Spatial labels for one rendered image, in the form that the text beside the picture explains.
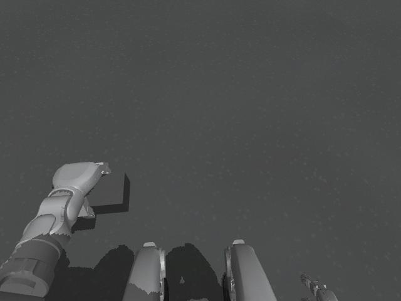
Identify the left robot hand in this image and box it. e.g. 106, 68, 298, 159
53, 162, 112, 219

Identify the carton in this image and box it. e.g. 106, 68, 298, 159
49, 172, 130, 214

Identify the right robot hand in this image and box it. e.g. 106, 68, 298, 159
300, 274, 338, 301

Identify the left robot arm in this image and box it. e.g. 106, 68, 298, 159
0, 186, 85, 301

